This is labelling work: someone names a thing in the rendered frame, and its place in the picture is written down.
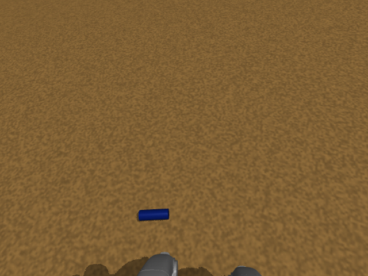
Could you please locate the can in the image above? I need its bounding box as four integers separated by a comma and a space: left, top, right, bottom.
139, 209, 169, 221

